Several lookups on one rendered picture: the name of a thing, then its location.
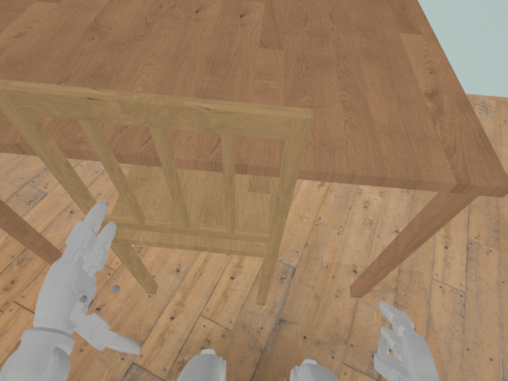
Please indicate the left robot hand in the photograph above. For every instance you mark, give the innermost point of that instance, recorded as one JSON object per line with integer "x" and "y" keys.
{"x": 72, "y": 276}

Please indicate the chair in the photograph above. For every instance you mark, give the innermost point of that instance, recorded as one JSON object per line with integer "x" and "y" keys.
{"x": 168, "y": 207}

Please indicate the robot thigh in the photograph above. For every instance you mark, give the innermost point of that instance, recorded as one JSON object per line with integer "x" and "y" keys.
{"x": 204, "y": 367}
{"x": 312, "y": 372}

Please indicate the left robot thigh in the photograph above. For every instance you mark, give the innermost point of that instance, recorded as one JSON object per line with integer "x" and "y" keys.
{"x": 204, "y": 367}

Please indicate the right robot hand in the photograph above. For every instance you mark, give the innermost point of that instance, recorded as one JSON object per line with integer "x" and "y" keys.
{"x": 411, "y": 360}

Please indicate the robot left forearm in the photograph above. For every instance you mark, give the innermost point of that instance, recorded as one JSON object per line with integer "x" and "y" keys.
{"x": 43, "y": 355}

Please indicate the right robot thigh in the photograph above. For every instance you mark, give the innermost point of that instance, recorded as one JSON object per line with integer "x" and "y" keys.
{"x": 312, "y": 372}

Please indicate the table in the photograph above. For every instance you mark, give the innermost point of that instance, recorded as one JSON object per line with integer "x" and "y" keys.
{"x": 388, "y": 108}

